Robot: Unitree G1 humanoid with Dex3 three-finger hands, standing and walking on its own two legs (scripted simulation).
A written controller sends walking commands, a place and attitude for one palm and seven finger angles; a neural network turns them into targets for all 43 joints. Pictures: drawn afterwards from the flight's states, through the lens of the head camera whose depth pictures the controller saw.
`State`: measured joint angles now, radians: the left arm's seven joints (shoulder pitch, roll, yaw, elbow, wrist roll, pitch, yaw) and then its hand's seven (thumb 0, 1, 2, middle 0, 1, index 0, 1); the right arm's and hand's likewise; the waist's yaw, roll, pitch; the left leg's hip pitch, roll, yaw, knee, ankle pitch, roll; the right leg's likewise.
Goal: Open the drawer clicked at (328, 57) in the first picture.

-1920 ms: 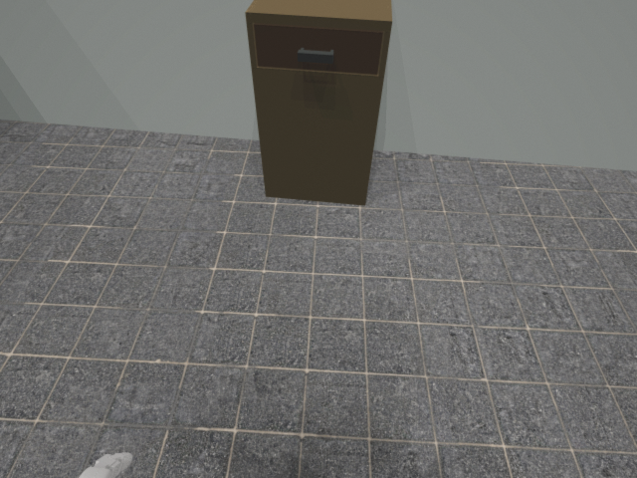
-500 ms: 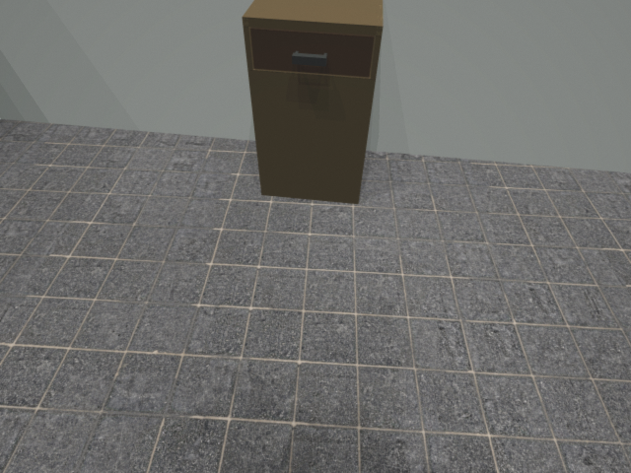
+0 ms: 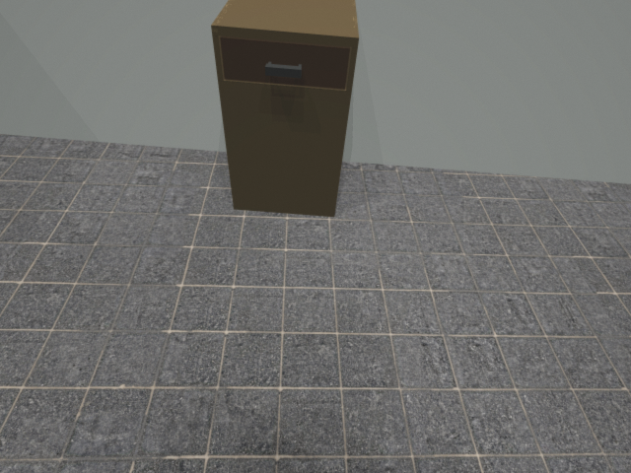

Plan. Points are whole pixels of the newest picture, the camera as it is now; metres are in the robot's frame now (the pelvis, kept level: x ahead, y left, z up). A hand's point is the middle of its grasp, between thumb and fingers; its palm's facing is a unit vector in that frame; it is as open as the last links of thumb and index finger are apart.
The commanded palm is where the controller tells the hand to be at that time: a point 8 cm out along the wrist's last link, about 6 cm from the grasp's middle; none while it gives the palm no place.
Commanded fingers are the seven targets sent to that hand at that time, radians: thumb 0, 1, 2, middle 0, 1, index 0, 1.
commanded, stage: walk to a spot facing it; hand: left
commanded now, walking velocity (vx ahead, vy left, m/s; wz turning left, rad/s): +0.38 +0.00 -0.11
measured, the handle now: (284, 68) +1.33 +0.15 -0.07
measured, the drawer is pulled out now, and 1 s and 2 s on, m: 0.00 0.00 0.00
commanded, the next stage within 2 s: take the last steps up to it in 0.96 s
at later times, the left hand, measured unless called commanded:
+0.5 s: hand (233, 423) +0.24 +0.13 -0.17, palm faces +0.03 -0.98 -0.20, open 7.2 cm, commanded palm none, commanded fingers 0.00 0.90 0.90 -0.20 -0.30 -0.20 -0.30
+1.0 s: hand (216, 324) +0.41 +0.20 -0.17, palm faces +0.05 -0.99 -0.15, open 7.4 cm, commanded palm none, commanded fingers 0.00 0.90 0.90 -0.20 -0.30 -0.20 -0.30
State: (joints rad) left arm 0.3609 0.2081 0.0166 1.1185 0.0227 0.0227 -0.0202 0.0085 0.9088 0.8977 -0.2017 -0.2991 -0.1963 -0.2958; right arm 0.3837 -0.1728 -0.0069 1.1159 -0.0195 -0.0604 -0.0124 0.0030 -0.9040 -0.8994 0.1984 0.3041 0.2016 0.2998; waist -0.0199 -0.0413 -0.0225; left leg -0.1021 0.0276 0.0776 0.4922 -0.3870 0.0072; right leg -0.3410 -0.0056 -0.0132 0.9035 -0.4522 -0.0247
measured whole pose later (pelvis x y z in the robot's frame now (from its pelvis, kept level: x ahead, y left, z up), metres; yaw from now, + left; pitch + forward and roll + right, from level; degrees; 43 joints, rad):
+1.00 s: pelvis +0.40 +0.02 +0.01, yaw -2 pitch -1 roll -1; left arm 0.29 0.19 0.07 1.07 0.03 0.00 -0.01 0.01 0.91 0.90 -0.20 -0.30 -0.19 -0.30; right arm 0.33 -0.14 -0.04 1.09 -0.01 -0.08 -0.03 -0.01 -0.94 -0.90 0.20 0.30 0.20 0.30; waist 0.02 -0.05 0.03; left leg -0.09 0.03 0.26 0.36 -0.25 0.06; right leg -0.62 -0.11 -0.03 1.14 -0.18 0.02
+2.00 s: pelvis +0.71 +0.00 +0.01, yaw -1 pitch -1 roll +1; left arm 0.31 0.17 0.06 1.11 0.02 -0.01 0.00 0.01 0.91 0.90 -0.20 -0.30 -0.19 -0.30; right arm 0.30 -0.14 -0.03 1.07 -0.02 -0.07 -0.03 -0.01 -0.94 -0.90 0.20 0.30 0.20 0.30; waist 0.01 -0.04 0.04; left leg -0.14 0.03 0.19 0.39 -0.23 0.03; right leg -0.49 -0.11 -0.08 1.03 -0.31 0.01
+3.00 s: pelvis +0.72 +0.01 +0.01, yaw -1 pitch +1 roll +1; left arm 0.31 0.19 0.03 1.12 0.01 0.04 0.02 0.01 0.91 0.90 -0.20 -0.30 -0.19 -0.30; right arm 0.28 -0.13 -0.01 1.09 -0.01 0.01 -0.04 0.01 -0.92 -0.90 0.20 0.30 0.20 0.30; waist 0.02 -0.04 0.01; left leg -0.19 -0.03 0.07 0.39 -0.22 0.03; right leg -0.26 -0.04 -0.01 0.62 -0.36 0.03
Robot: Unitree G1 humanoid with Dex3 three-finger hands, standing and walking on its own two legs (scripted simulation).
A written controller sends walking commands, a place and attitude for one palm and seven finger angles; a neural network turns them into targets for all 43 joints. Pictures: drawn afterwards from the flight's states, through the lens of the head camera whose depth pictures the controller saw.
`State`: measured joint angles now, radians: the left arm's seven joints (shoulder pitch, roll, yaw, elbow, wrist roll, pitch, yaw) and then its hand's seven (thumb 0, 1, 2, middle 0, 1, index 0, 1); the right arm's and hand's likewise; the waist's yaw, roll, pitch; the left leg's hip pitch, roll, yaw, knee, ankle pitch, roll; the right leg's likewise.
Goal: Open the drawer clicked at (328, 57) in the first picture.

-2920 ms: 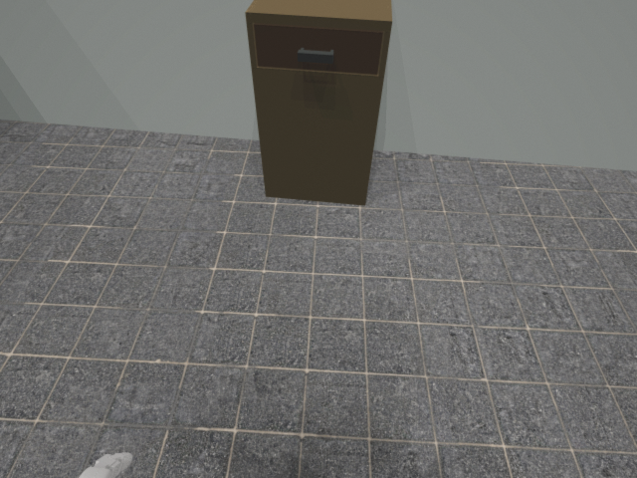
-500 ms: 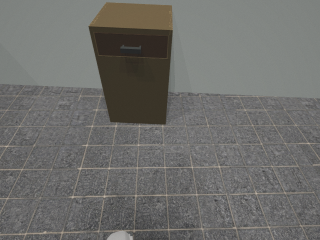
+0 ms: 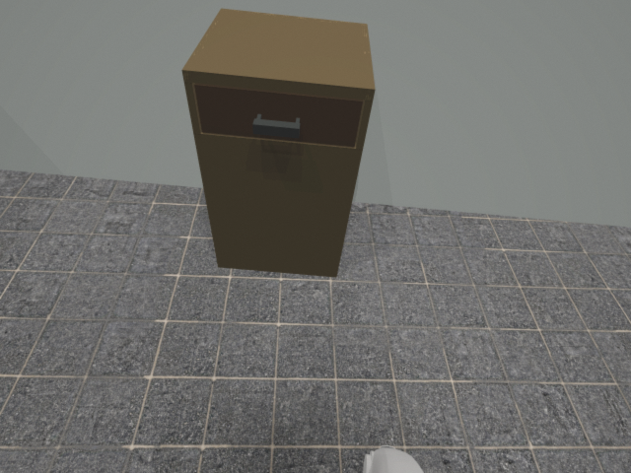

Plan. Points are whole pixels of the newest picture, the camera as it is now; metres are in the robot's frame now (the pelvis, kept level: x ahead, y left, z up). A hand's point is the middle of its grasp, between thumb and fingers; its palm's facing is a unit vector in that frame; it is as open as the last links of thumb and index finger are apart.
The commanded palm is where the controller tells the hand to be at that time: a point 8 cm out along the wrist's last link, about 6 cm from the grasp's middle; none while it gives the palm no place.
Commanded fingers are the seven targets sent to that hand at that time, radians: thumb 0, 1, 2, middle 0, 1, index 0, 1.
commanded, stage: take the last steps up to it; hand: left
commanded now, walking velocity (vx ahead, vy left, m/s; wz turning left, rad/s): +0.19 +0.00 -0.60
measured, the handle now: (277, 123) +0.93 +0.16 -0.08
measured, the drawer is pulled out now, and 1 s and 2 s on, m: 0.00 0.00 0.00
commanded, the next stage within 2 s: come to a stop and stand still in 1.04 s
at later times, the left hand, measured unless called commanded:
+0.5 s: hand (246, 411) +0.24 +0.12 -0.17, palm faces +0.01 -0.97 -0.23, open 7.1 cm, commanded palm none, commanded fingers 0.00 0.90 0.90 -0.20 -0.30 -0.20 -0.30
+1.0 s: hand (224, 375) +0.30 +0.17 -0.18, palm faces +0.08 -0.98 -0.17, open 7.4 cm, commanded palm none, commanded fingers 0.00 0.90 0.90 -0.20 -0.30 -0.20 -0.30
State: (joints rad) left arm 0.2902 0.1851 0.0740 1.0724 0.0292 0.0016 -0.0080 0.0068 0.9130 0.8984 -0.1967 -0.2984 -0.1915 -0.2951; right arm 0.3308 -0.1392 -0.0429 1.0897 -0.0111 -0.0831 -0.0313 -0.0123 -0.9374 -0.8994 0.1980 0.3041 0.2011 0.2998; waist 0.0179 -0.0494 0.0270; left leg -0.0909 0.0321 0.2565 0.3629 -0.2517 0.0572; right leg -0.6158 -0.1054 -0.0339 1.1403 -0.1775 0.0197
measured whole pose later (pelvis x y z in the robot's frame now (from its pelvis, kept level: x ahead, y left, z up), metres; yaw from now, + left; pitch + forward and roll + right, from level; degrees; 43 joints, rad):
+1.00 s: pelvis +0.31 -0.01 +0.00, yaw +1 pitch -1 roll +1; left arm 0.31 0.17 0.06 1.11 0.02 -0.01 0.00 0.01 0.91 0.90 -0.20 -0.30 -0.19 -0.30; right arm 0.30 -0.14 -0.03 1.07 -0.02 -0.07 -0.03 -0.01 -0.94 -0.90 0.20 0.30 0.20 0.30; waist 0.01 -0.04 0.04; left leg -0.14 0.03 0.19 0.39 -0.23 0.03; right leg -0.49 -0.11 -0.08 1.03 -0.31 0.01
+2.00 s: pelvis +0.33 +0.00 +0.00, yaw +1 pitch +1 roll +1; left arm 0.31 0.19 0.03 1.12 0.01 0.04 0.02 0.01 0.91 0.90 -0.20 -0.30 -0.19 -0.30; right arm 0.28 -0.13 -0.01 1.09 -0.01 0.01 -0.04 0.01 -0.92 -0.90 0.20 0.30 0.20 0.30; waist 0.02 -0.04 0.01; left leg -0.19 -0.03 0.07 0.39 -0.22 0.03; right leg -0.26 -0.04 -0.01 0.62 -0.36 0.03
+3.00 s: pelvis +0.32 +0.00 -0.01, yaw +1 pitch +0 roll +0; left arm 0.31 0.14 -0.01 1.09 0.01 -0.03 0.04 0.01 0.91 0.90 -0.20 -0.30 -0.20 -0.30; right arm 0.32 -0.15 0.01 1.08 -0.01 -0.02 -0.03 0.02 -0.93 -0.90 0.20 0.30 0.20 0.30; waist -0.01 0.02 -0.01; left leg -0.24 0.00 0.05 0.55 -0.30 0.02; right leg -0.18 0.00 -0.03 0.52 -0.34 -0.01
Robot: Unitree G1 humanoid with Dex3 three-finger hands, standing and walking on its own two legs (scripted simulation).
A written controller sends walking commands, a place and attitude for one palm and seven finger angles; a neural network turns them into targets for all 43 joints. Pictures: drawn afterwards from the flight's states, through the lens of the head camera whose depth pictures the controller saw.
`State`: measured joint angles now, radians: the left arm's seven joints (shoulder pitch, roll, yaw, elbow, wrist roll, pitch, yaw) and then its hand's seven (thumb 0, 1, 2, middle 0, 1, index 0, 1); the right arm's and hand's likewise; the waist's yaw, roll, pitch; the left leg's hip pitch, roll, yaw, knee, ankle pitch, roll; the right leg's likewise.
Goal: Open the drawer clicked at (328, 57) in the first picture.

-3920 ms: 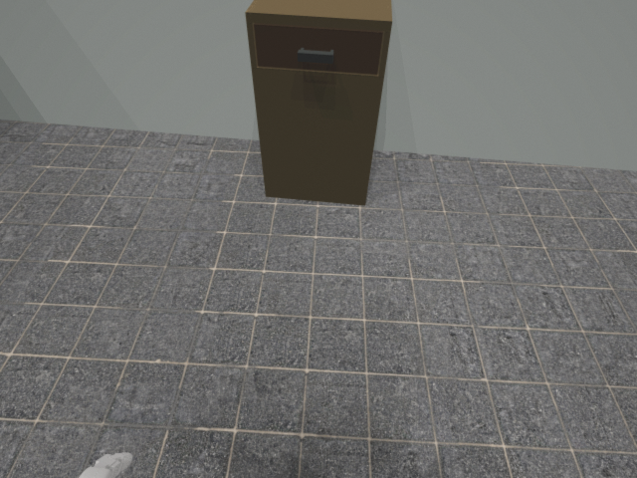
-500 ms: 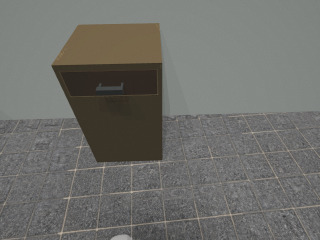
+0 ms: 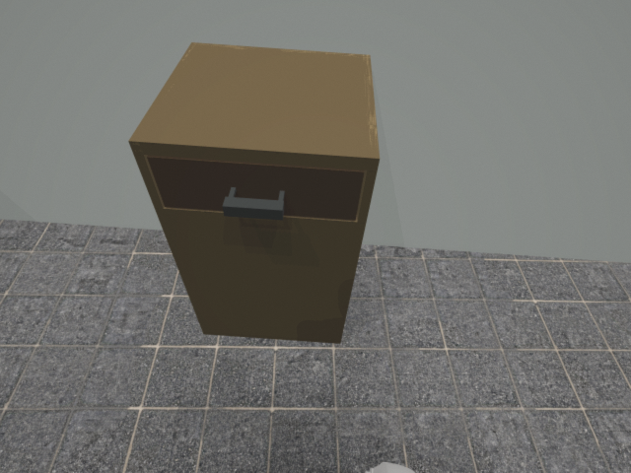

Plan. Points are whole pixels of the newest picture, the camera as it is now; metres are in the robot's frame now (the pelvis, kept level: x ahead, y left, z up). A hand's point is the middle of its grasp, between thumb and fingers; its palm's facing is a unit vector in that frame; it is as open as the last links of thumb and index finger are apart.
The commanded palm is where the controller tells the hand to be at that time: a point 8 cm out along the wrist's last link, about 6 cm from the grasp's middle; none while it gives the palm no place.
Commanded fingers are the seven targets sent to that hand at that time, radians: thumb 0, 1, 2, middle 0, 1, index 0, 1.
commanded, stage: take the last steps up to it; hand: left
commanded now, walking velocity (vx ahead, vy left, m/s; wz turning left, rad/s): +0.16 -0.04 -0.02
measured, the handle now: (255, 200) +0.62 +0.16 -0.08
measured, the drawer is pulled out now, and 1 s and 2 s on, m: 0.00 0.00 0.00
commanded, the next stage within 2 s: come to a stop and stand still in 0.04 s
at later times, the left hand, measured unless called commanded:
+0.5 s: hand (231, 466) +0.16 +0.13 -0.15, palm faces +0.07 -0.96 -0.25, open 7.3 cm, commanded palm none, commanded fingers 0.00 0.90 0.90 -0.20 -0.30 -0.20 -0.30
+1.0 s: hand out of the picture -0.01 +0.19 -0.18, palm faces +0.06 -0.98 -0.21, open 7.4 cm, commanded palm none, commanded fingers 0.00 0.90 0.90 -0.20 -0.30 -0.20 -0.30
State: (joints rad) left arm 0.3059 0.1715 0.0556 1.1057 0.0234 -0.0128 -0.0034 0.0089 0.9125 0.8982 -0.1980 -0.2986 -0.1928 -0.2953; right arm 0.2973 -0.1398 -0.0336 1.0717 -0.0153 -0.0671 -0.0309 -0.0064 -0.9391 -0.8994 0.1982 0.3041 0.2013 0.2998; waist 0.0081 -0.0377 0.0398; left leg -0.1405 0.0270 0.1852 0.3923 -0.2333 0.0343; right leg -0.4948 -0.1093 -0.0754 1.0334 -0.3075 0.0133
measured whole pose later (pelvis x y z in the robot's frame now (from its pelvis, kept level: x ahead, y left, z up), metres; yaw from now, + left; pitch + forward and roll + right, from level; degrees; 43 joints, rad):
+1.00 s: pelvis +0.01 +0.01 +0.00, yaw +0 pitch +1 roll +1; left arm 0.31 0.19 0.03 1.12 0.01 0.04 0.02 0.01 0.91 0.90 -0.20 -0.30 -0.19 -0.30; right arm 0.28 -0.13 -0.01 1.09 -0.01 0.01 -0.04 0.01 -0.92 -0.90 0.20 0.30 0.20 0.30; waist 0.02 -0.04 0.01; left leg -0.19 -0.03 0.07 0.39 -0.22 0.03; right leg -0.26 -0.04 -0.01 0.62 -0.36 0.03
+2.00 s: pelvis +0.01 +0.01 -0.01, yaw +0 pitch +0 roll +0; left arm 0.31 0.14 -0.01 1.09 0.01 -0.03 0.04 0.01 0.91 0.90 -0.20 -0.30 -0.20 -0.30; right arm 0.32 -0.15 0.01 1.08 -0.01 -0.02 -0.03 0.02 -0.93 -0.90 0.20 0.30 0.20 0.30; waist -0.01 0.02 -0.01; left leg -0.24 0.00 0.05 0.55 -0.30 0.02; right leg -0.18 0.00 -0.03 0.52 -0.34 -0.01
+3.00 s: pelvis +0.11 -0.03 -0.02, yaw -3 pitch +0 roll +1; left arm 0.43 0.11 0.00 1.14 0.01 0.00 0.05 0.01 0.91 0.90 -0.20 -0.30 -0.20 -0.30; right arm 0.14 -0.11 0.01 1.00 0.00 -0.05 -0.05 0.00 -0.91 -0.90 0.20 0.30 0.20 0.30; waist 0.04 -0.05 0.05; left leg -0.33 0.02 0.13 0.60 -0.27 0.05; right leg -0.21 0.03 -0.02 0.86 -0.56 -0.02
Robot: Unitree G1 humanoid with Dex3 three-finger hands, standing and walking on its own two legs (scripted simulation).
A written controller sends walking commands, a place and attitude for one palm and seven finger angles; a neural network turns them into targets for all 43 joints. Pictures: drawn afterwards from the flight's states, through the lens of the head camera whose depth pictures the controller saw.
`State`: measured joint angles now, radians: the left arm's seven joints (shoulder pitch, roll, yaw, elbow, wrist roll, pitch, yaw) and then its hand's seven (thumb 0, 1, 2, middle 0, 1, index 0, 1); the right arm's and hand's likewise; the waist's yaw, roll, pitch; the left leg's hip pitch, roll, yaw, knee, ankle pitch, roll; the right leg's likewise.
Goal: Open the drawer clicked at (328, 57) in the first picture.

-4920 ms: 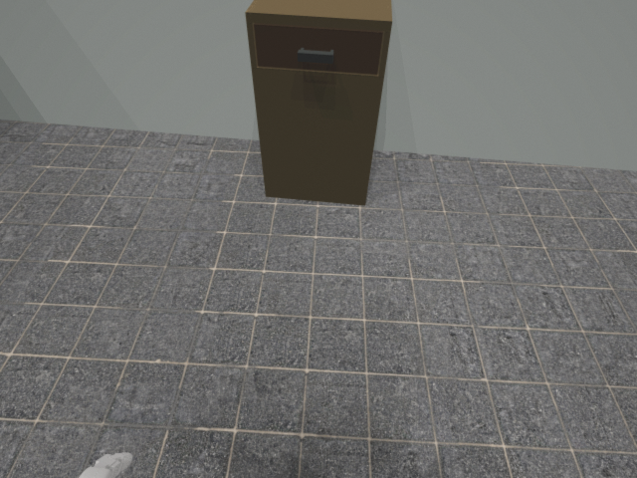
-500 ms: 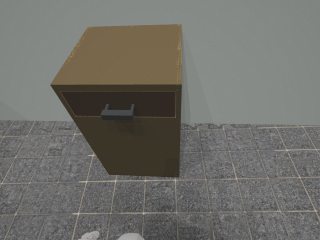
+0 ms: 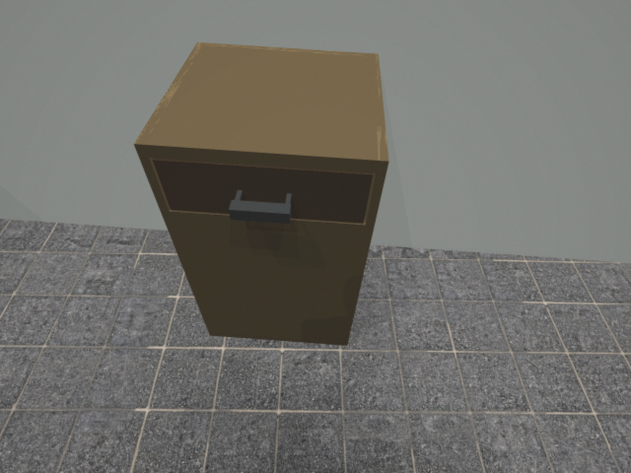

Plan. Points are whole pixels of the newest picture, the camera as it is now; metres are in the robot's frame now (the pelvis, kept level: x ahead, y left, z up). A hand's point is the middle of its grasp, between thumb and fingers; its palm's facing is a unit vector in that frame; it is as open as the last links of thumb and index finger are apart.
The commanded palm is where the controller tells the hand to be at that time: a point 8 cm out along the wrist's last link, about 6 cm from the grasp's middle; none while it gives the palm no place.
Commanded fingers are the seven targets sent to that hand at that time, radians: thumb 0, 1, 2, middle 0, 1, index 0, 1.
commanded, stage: come to a stop and stand still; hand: left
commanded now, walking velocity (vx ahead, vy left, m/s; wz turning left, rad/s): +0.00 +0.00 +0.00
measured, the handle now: (262, 203) +0.61 +0.15 -0.08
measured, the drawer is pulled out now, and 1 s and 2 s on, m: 0.00 0.00 0.00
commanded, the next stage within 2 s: look again from close up in 0.60 s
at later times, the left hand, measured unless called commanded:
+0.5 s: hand out of the picture -0.04 +0.14 -0.17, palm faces +0.03 -0.98 -0.18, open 7.3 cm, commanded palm none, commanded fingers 0.00 0.90 0.90 -0.20 -0.30 -0.20 -0.30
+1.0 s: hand out of the picture +0.00 +0.17 -0.18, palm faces +0.02 -0.98 -0.20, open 7.4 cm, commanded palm none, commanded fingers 0.00 0.90 0.90 -0.20 -0.30 -0.20 -0.30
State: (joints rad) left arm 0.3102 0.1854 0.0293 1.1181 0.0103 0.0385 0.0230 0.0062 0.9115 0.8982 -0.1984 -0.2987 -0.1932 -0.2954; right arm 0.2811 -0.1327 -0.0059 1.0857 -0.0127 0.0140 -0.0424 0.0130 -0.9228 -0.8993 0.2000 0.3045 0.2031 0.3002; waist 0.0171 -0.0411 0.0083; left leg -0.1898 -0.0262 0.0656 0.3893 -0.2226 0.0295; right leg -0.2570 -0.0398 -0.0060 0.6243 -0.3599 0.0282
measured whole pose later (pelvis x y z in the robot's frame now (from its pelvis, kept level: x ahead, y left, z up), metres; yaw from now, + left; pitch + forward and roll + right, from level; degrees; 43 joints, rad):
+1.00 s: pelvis -0.01 +0.00 -0.01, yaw +0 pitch +0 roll +0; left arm 0.31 0.14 -0.01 1.09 0.01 -0.03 0.04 0.01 0.91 0.90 -0.20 -0.30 -0.20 -0.30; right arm 0.32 -0.15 0.01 1.08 -0.01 -0.02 -0.03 0.02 -0.93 -0.90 0.20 0.30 0.20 0.30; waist -0.01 0.02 -0.01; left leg -0.24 0.00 0.05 0.55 -0.30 0.02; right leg -0.18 0.00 -0.03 0.52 -0.34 -0.01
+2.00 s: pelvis +0.10 -0.04 -0.02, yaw -3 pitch +0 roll +1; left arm 0.43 0.11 0.00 1.14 0.01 0.00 0.05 0.01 0.91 0.90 -0.20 -0.30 -0.20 -0.30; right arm 0.14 -0.11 0.01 1.00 0.00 -0.05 -0.05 0.00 -0.91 -0.90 0.20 0.30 0.20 0.30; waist 0.04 -0.05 0.05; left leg -0.33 0.02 0.13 0.60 -0.27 0.05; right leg -0.21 0.03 -0.02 0.86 -0.56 -0.02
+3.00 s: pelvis +0.07 -0.06 -0.01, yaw +0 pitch +0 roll +1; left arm 0.31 0.13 0.01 1.09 0.02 0.00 0.03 0.01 0.93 0.90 -0.20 -0.30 -0.19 -0.30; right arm 0.25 -0.17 -0.01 1.04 -0.01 0.00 -0.04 0.00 -0.95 -0.90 0.20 0.30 0.20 0.30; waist 0.01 0.00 -0.01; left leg -0.22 -0.01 0.08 0.48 -0.26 0.02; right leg -0.22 -0.02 -0.04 0.53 -0.30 -0.01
